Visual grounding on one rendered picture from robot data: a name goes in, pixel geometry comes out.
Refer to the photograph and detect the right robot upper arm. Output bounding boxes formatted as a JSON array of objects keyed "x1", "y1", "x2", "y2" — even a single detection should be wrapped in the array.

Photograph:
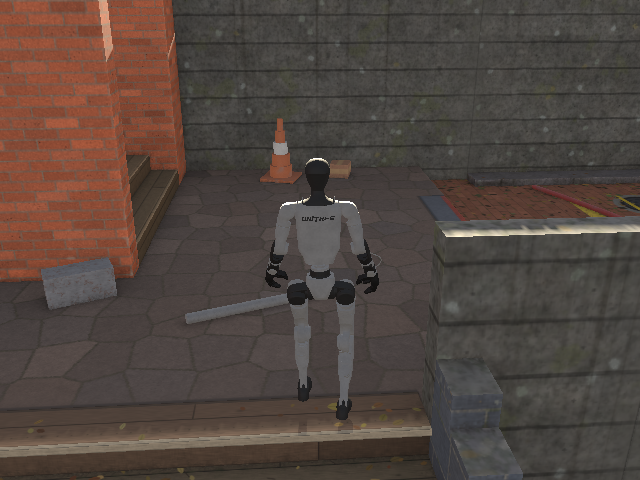
[{"x1": 339, "y1": 201, "x2": 366, "y2": 255}]

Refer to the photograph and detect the robot right forearm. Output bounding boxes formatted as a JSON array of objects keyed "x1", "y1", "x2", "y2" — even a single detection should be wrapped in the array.
[{"x1": 357, "y1": 239, "x2": 377, "y2": 277}]

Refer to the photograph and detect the left robot hand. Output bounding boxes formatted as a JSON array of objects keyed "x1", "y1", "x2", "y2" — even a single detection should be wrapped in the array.
[{"x1": 265, "y1": 270, "x2": 288, "y2": 288}]

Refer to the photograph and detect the robot left thigh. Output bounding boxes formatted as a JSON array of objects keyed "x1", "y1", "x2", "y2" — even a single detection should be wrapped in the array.
[{"x1": 287, "y1": 279, "x2": 311, "y2": 343}]

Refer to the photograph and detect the robot thigh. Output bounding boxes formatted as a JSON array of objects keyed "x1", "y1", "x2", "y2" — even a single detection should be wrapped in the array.
[
  {"x1": 334, "y1": 279, "x2": 356, "y2": 352},
  {"x1": 287, "y1": 279, "x2": 311, "y2": 343}
]

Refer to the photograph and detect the robot right thigh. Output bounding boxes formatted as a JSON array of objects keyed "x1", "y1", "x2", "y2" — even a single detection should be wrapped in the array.
[{"x1": 334, "y1": 279, "x2": 356, "y2": 352}]

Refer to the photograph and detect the left robot upper arm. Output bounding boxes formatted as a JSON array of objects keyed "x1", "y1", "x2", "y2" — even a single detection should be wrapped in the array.
[{"x1": 273, "y1": 201, "x2": 297, "y2": 255}]

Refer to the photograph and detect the robot left forearm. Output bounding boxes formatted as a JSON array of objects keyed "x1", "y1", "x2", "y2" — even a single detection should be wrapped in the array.
[{"x1": 267, "y1": 240, "x2": 284, "y2": 275}]

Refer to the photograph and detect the right robot hand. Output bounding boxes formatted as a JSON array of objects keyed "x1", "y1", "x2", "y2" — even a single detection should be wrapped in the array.
[{"x1": 356, "y1": 273, "x2": 379, "y2": 294}]

